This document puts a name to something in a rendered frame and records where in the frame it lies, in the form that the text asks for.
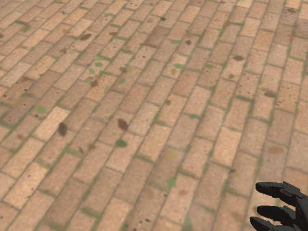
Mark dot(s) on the right robot hand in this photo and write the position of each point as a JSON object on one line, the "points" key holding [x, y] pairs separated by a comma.
{"points": [[291, 220]]}

